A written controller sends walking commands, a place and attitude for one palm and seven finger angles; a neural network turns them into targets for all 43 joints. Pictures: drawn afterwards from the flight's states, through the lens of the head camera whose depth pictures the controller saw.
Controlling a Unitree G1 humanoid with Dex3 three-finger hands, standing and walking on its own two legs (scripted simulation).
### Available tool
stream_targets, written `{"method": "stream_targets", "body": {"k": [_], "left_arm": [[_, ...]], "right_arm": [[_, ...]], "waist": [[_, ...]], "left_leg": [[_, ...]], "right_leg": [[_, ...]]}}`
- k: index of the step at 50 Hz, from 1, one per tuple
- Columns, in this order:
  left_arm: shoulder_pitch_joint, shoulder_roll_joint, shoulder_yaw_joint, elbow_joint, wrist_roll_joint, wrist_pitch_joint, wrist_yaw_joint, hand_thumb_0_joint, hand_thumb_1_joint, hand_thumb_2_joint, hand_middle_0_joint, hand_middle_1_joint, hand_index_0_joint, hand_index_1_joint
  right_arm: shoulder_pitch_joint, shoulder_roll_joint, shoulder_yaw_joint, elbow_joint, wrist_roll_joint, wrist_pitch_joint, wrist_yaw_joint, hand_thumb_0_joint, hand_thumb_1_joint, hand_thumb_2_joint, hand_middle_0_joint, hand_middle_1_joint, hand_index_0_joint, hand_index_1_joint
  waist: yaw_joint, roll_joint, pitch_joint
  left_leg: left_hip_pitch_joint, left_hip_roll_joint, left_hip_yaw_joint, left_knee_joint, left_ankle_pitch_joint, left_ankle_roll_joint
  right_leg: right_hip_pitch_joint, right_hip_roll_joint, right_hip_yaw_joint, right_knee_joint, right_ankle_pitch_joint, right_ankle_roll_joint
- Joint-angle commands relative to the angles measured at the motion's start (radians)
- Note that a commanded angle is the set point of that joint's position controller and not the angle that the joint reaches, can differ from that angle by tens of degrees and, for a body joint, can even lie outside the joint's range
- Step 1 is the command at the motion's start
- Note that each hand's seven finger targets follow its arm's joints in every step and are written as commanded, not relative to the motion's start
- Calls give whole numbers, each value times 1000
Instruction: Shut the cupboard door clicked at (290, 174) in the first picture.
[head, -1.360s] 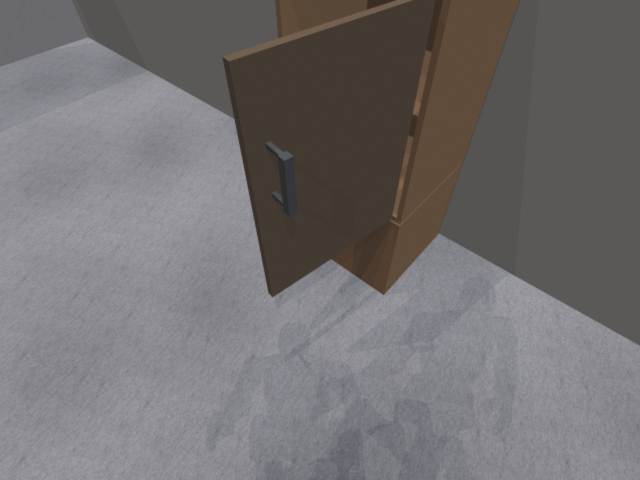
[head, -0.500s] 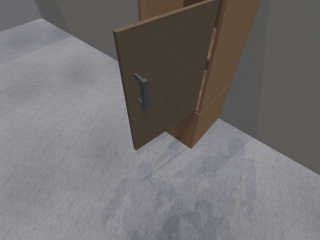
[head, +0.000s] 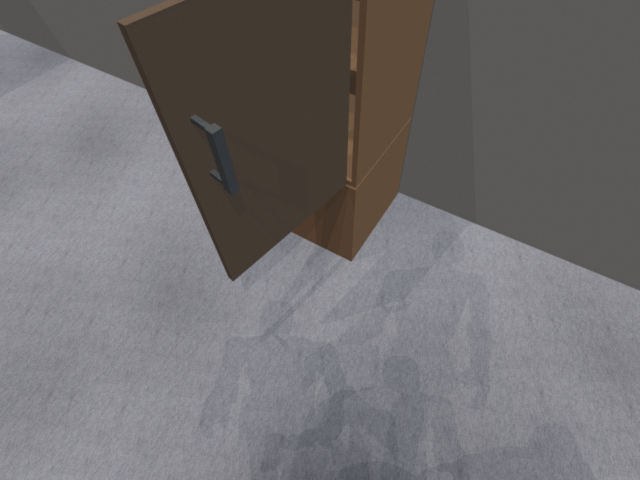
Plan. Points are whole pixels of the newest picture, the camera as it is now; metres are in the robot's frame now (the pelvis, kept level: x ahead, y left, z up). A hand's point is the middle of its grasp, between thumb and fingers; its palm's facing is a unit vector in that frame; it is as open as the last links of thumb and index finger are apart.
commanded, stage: walk to a spot facing it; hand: left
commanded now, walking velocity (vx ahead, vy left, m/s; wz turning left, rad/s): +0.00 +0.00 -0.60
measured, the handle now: (215, 155) +0.56 +0.22 +0.05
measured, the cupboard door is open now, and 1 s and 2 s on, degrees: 80 80 80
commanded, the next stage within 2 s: none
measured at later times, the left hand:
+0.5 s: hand out of the picture +0.12 +0.22 -0.16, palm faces -0.21 -0.95 -0.24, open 7.4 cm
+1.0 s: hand (263, 414) +0.22 +0.12 -0.17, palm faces -0.59 -0.78 -0.20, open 7.4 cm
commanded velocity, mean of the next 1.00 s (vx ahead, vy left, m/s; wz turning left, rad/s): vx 0.01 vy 0.00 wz -0.60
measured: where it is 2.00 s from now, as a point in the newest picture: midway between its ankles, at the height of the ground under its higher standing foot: outside the picture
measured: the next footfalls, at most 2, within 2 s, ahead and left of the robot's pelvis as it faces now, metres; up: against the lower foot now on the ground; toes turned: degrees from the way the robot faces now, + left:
left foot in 0.44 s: +0.06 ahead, +0.15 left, +0.00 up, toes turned -18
right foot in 0.72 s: -0.01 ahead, -0.13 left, +0.00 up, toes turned -27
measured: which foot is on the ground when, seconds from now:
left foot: down 0.00-0.00, up 0.02-0.42, down 0.44-0.70, up 0.72-0.94, down 0.96-1.00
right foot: down 0.00-0.42, up 0.44-0.70, down 0.72-0.96, up 0.98-1.00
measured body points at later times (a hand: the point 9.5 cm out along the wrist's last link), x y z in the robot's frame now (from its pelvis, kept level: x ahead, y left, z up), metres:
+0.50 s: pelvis +0.00 +0.02 +0.01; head +0.07 +0.02 +0.45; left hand +0.13 +0.26 -0.15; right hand +0.06 -0.25 -0.12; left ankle +0.02 +0.16 -0.73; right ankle -0.03 -0.09 -0.69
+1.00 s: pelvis +0.02 +0.01 +0.00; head +0.09 -0.01 +0.44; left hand +0.26 +0.16 -0.15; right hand -0.09 -0.25 -0.13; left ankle +0.09 +0.11 -0.73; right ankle -0.05 -0.10 -0.70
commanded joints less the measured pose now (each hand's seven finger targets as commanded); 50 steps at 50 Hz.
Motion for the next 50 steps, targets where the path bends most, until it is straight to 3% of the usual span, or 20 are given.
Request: {"method": "stream_targets", "body": {"k": [1,7,15,19,20,21,22,23,27,30,33,34,35,36,39,45,46,47,48,50], "left_arm": [[170,270,61,-41,2,-40,31,0,900,900,-200,-300,-200,-300],[73,175,47,-81,5,-57,52,0,900,900,-200,-300,-200,-300],[91,203,61,-96,12,-41,41,0,900,900,-200,-300,-200,-300],[8,198,58,-123,3,-34,37,0,900,900,-200,-300,-200,-300],[1,160,48,-139,-6,-32,32,0,900,900,-200,-300,-200,-300],[9,104,35,-163,-16,-32,16,0,900,900,-200,-300,-200,-300],[-31,134,38,-193,-4,-39,8,0,900,900,-200,-300,-200,-300],[-53,146,46,-200,7,-39,-2,0,900,900,-200,-300,-200,-300],[-72,103,31,-184,2,-30,-19,0,900,900,-200,-300,-200,-300],[-99,101,21,-192,-3,-37,-26,0,900,900,-200,-300,-200,-300],[-6,132,28,-167,-5,-41,-23,0,900,900,-200,-300,-200,-300],[72,197,42,-147,1,-48,-14,0,900,900,-200,-300,-200,-300],[134,320,67,-130,10,-53,5,0,900,900,-200,-300,-200,-300],[163,347,63,-122,-4,-49,14,0,900,900,-200,-300,-200,-300],[-18,259,52,-176,9,-34,35,0,900,900,-200,-300,-200,-300],[-101,244,41,-185,2,-28,24,0,900,900,-200,-300,-200,-300],[-106,206,31,-196,-6,-22,19,0,900,900,-200,-300,-200,-300],[-75,139,16,-213,-14,-15,8,0,900,900,-200,-300,-200,-300],[-100,151,19,-234,-10,-19,0,0,900,900,-200,-300,-200,-300],[-132,137,30,-214,4,-29,-12,0,900,900,-200,-300,-200,-300]], "right_arm": [[-85,-121,-35,-133,22,5,2,0,-900,-900,200,300,200,300],[-86,-76,-28,-129,23,0,5,0,-900,-900,200,300,200,300],[-145,-78,-25,-174,34,-8,-2,0,-900,-900,200,300,200,300],[-16,-91,-23,-151,39,-26,-11,0,-900,-900,200,300,200,300],[19,-144,-30,-143,33,-36,-18,0,-900,-900,200,300,200,300],[17,-249,-49,-162,12,-43,-21,0,-900,-900,200,300,200,300],[18,-271,-50,-183,8,-37,-24,0,-900,-900,200,300,200,300],[7,-261,-46,-193,-5,-43,-19,0,-900,-900,200,300,200,300],[-19,-192,-30,-200,-10,-42,-20,0,-900,-900,200,300,200,300],[43,-226,-45,-179,-4,-38,-12,0,-900,-900,200,300,200,300],[16,-241,-50,-189,7,-29,0,0,-900,-900,200,300,200,300],[4,-214,-47,-209,16,-26,6,0,-900,-900,200,300,200,300],[-36,-123,-26,-256,29,-25,10,0,-900,-900,200,300,200,300],[-41,-161,-17,-257,32,-14,2,0,-900,-900,200,300,200,300],[-54,-145,-23,-225,27,-7,8,0,-900,-900,200,300,200,300],[112,-109,-9,-157,28,-21,9,0,-900,-900,200,300,200,300],[147,-153,-17,-149,23,-31,3,0,-900,-900,200,300,200,300],[156,-257,-36,-161,5,-42,2,0,-900,-900,200,300,200,300],[163,-314,-44,-177,-4,-47,-9,0,-900,-900,200,300,200,300],[127,-274,-35,-175,-12,-58,-7,0,-900,-900,200,300,200,300]], "waist": [[82,-272,-88],[6,-93,-185],[29,-142,-156],[-40,-123,-199],[-56,-17,-204],[-47,278,-183],[-50,246,-145],[-47,132,-132],[-17,231,-148],[-46,225,-191],[9,166,-175],[45,21,-198],[75,-349,-214],[100,-295,-210],[18,-280,-149],[-69,-132,-165],[-83,-27,-163],[-73,264,-161],[-79,278,-161],[-47,172,-151]], "left_leg": [[-294,-59,-175,504,-292,-7],[-297,-46,-227,481,-90,-32],[-210,-87,-229,240,-112,-21],[70,-93,-227,-127,63,-4],[220,17,-329,-252,68,33],[285,287,-610,-347,122,143],[155,432,-676,-356,214,242],[75,413,-655,-338,290,281],[167,192,-258,-162,758,153],[192,190,-201,-110,796,121],[57,175,-156,1,640,64],[-102,118,-100,164,435,12],[-353,-45,-34,418,-236,-45],[-347,-17,-183,537,-337,-30],[-318,1,-206,550,-197,-36],[35,-71,-131,-21,54,-31],[131,-7,-202,-177,53,-5],[169,257,-527,-330,19,92],[95,429,-667,-382,97,210],[103,348,-522,-279,458,215]], "right_leg": [[123,-363,545,-412,380,-198],[230,-212,392,-300,550,-178],[187,-179,481,-307,516,-185],[36,-110,470,-227,432,-98],[-127,-26,395,-152,252,-45],[-310,104,205,55,-115,21],[-297,53,88,273,-279,59],[-287,27,85,421,-260,65],[-257,-4,-8,352,-182,78],[-113,20,-73,119,-122,54],[121,32,-94,-132,123,23],[316,-72,36,-214,412,-17],[417,-365,437,-285,777,-152],[318,-419,464,-301,692,-241],[150,-267,370,-295,428,-202],[-56,-155,326,-211,286,-105],[-152,-91,281,-141,167,-53],[-287,54,137,96,-120,17],[-286,47,51,334,-297,45],[-308,-10,62,514,-225,58]]}}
